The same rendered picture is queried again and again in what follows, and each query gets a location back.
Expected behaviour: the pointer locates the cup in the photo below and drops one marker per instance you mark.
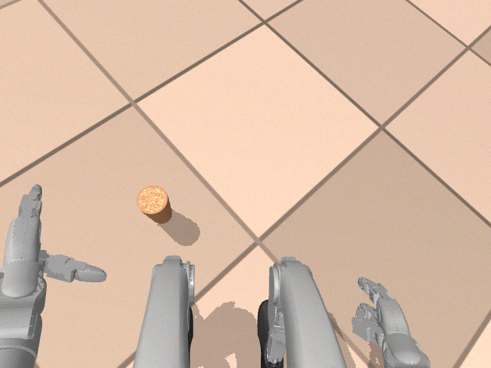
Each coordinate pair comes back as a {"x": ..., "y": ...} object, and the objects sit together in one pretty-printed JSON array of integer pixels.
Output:
[{"x": 154, "y": 202}]

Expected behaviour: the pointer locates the right robot hand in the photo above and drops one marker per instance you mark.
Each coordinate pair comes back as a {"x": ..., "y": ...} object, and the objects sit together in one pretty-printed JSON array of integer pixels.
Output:
[{"x": 373, "y": 325}]

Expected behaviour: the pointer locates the right robot foot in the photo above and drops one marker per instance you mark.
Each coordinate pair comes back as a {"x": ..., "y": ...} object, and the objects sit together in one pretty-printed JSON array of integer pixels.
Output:
[{"x": 263, "y": 334}]

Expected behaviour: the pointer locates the left robot arm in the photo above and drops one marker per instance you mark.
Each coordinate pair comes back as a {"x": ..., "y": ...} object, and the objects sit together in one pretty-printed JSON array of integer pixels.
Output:
[{"x": 22, "y": 299}]

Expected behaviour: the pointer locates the left robot hand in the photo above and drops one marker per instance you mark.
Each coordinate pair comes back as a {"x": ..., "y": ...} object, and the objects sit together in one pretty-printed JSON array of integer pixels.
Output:
[{"x": 23, "y": 244}]

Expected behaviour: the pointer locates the right robot arm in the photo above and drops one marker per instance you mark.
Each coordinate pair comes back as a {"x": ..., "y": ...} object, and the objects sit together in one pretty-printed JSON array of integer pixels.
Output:
[{"x": 402, "y": 351}]

